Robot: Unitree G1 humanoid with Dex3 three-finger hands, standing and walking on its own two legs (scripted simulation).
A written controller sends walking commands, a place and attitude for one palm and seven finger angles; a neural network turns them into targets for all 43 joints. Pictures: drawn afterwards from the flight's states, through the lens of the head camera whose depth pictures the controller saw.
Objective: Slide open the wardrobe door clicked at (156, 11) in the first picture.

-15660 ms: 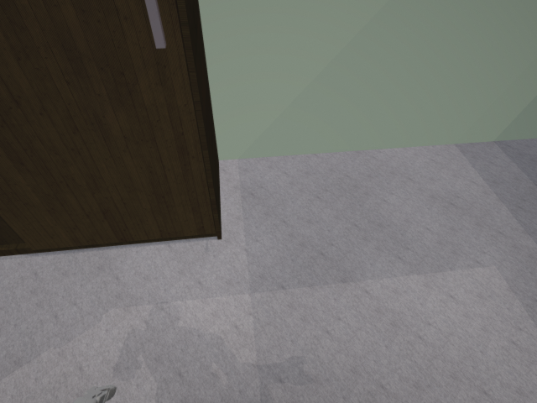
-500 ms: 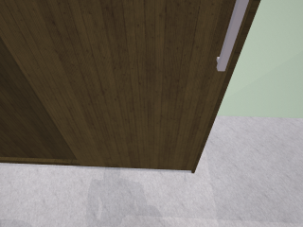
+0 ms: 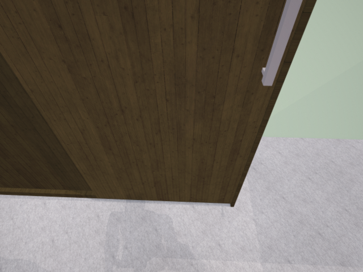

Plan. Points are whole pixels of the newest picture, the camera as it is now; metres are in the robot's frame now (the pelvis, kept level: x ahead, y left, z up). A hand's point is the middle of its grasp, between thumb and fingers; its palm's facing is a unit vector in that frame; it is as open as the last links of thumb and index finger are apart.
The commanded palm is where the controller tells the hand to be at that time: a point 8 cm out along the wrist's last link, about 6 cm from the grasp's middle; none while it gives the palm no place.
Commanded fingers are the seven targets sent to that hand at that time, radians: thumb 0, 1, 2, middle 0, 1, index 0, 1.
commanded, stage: look again from close up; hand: right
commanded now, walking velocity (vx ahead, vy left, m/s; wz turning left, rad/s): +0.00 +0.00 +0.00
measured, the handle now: (281, 26) +0.58 -0.20 +0.27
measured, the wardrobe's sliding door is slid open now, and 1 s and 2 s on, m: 0.00 0.00 0.00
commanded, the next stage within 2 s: shuffle to correct the standing spot in 0.32 s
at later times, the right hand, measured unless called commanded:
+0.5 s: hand out of the picture +0.01 -0.16 -0.18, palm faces +0.03 +0.99 -0.16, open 7.4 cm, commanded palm none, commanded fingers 0.00 -0.90 -0.90 0.20 0.30 0.20 0.30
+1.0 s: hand out of the picture +0.11 -0.21 -0.18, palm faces +0.00 +0.98 -0.19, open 7.3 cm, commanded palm none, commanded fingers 0.00 -0.90 -0.90 0.20 0.30 0.20 0.30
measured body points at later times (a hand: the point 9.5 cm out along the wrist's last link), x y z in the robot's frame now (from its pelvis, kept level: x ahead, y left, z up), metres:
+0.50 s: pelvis +0.01 +0.00 +0.00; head +0.02 -0.01 +0.45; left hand +0.01 +0.23 -0.15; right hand +0.00 -0.22 -0.16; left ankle +0.01 +0.13 -0.74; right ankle +0.01 -0.12 -0.74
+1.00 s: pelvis +0.09 -0.03 +0.00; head +0.13 -0.03 +0.45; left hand +0.01 +0.17 -0.15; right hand +0.11 -0.26 -0.16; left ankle +0.10 +0.08 -0.71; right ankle +0.01 -0.12 -0.74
